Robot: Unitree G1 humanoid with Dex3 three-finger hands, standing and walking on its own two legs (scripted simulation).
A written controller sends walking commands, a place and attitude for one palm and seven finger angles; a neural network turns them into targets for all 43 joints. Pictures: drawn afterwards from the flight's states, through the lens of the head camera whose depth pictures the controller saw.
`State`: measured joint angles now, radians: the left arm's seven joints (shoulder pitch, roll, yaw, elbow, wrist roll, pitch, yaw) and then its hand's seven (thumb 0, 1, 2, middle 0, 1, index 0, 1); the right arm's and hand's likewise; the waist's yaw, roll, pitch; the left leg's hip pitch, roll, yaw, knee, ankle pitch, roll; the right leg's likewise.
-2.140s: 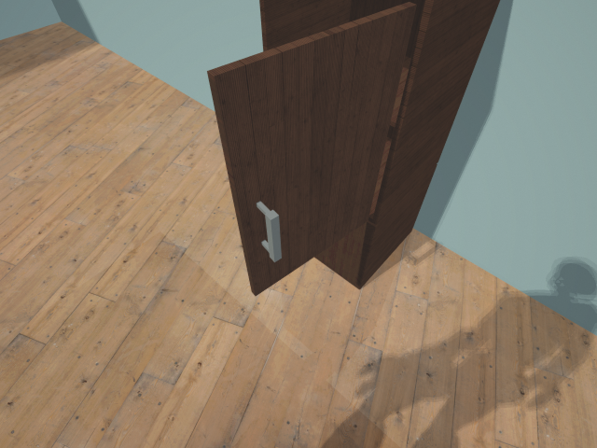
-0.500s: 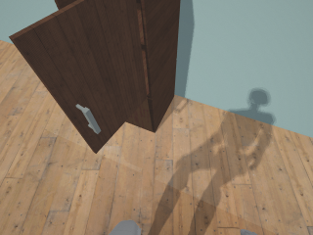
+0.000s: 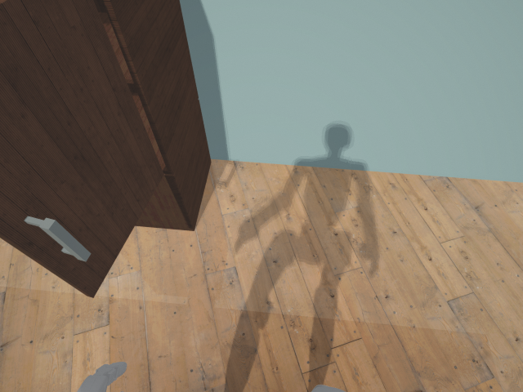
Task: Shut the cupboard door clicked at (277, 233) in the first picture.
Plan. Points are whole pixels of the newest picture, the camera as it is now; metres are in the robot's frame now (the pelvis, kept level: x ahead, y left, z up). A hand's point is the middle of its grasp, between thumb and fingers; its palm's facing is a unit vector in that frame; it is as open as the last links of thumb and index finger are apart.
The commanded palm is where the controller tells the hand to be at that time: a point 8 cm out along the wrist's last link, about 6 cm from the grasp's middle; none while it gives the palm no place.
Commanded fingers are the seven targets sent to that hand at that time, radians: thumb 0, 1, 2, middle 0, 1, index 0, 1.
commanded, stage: walk to a spot facing it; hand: left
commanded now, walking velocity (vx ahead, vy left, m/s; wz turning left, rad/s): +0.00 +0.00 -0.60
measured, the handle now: (59, 239) +0.36 +0.42 -0.08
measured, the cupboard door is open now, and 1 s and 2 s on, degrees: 80 80 80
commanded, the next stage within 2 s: turn to face it in 1.62 s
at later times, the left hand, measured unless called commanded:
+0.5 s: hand (186, 355) +0.18 +0.15 -0.15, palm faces -0.29 -0.94 -0.20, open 7.4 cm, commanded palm none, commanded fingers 0.00 0.90 0.90 -0.20 -0.30 -0.20 -0.30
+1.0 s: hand (225, 322) +0.25 +0.09 -0.18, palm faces -0.50 -0.84 -0.19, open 7.4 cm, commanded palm none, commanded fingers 0.00 0.90 0.90 -0.20 -0.30 -0.20 -0.30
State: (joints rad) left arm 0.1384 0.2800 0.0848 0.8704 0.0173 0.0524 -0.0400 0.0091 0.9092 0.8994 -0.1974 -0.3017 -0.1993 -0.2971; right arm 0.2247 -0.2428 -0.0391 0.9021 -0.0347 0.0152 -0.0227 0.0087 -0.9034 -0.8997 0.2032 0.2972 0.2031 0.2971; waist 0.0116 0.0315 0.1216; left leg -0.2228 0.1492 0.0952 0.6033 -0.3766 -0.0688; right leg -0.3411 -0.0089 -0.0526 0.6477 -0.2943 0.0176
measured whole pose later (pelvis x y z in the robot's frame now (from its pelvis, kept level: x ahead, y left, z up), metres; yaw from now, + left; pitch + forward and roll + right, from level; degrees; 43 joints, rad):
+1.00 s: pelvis +0.15 -0.08 -0.01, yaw -36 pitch +1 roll -1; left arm 0.34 0.21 0.08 1.03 0.02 0.01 -0.02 0.01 0.90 0.90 -0.20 -0.30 -0.20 -0.30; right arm 0.13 -0.21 -0.04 0.88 -0.04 -0.07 0.00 0.01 -0.91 -0.90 0.20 0.30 0.20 0.30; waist 0.04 -0.03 0.07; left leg -0.39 0.07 0.10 0.64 -0.23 0.00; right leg -0.24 0.04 0.08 0.91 -0.51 -0.03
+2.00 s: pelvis +0.42 -0.41 +0.00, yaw -45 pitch +1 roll +1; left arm 0.17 0.17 0.05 0.99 0.02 -0.02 0.00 0.01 0.91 0.90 -0.20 -0.30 -0.20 -0.30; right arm 0.28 -0.18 -0.04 1.05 -0.03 -0.01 -0.01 0.00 -0.93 -0.90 0.20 0.30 0.20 0.30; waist -0.01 0.00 0.05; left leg -0.31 0.02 0.03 0.54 -0.25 -0.02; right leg -0.32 -0.06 -0.06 0.60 -0.29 0.03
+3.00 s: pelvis +0.48 -0.56 +0.01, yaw -7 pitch +2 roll +2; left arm 0.25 0.18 0.05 0.90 0.02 0.00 0.02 0.01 0.91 0.90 -0.20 -0.30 -0.21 -0.30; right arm 0.08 -0.23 -0.06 0.92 -0.01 0.07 0.03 0.01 -0.91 -0.90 0.20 0.30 0.20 0.30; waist 0.03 -0.03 0.13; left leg -0.34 0.02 0.10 0.71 -0.42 -0.05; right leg -0.22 -0.14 -0.26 0.55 -0.35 -0.01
